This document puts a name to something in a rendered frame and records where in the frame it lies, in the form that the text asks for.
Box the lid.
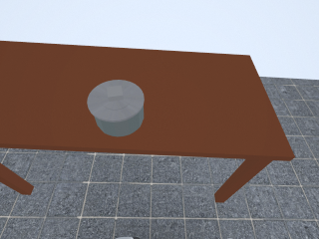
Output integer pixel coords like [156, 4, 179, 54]
[87, 80, 145, 122]

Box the table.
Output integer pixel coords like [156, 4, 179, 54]
[0, 41, 295, 203]

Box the pot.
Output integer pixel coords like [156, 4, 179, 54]
[94, 106, 145, 137]

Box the knob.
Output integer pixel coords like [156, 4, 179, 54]
[107, 85, 124, 102]

